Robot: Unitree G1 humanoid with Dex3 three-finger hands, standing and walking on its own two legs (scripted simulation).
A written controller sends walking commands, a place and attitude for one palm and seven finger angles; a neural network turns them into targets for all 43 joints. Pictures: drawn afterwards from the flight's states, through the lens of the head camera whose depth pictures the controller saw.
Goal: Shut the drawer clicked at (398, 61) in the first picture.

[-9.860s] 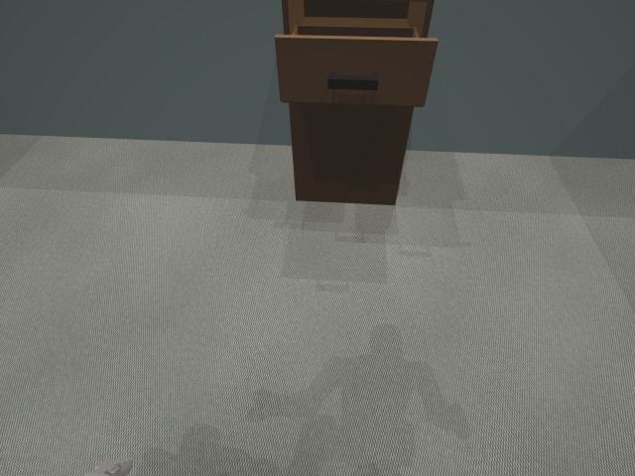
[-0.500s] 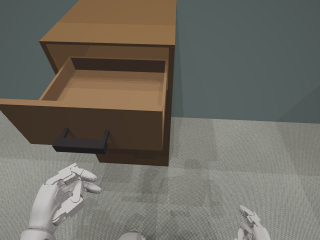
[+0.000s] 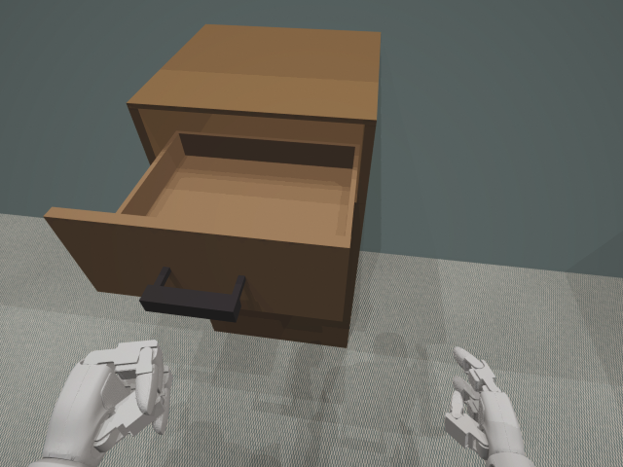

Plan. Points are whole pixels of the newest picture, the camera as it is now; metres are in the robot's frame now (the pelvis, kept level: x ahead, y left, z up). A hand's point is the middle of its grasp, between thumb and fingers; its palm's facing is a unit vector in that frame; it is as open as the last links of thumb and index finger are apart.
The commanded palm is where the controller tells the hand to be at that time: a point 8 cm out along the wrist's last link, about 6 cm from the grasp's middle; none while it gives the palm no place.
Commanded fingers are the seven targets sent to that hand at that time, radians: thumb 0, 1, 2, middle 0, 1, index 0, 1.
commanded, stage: raise the hand and make a fist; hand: left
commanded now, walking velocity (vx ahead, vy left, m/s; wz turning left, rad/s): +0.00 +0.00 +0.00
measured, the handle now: (197, 290) +0.34 +0.20 +0.03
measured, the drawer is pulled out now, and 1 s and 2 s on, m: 0.30 0.30 0.30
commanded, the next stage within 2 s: bring the fist close to the handle in 0.58 s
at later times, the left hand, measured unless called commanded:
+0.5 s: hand (132, 403) +0.15 +0.19 +0.12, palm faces +0.01 -0.99 -0.11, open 3.3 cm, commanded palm +0.11 +0.24 +0.13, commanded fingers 0.00 0.90 0.90 -1.40 -1.60 -1.40 -1.60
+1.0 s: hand (150, 393) +0.17 +0.19 +0.10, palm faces +0.00 -1.00 -0.07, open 3.3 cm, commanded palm +0.15 +0.24 +0.10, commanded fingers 0.00 0.90 0.90 -1.40 -1.60 -1.40 -1.60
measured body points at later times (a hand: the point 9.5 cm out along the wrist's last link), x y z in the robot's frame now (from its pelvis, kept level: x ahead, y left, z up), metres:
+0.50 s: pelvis +0.00 -0.02 +0.01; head -0.02 -0.03 +0.46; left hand +0.15 +0.24 +0.13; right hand +0.19 -0.25 -0.03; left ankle +0.04 +0.10 -0.70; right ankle -0.02 -0.11 -0.70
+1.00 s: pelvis -0.01 -0.01 +0.01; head -0.01 -0.02 +0.46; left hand +0.17 +0.24 +0.10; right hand +0.19 -0.24 -0.05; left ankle +0.04 +0.10 -0.70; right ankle -0.02 -0.11 -0.70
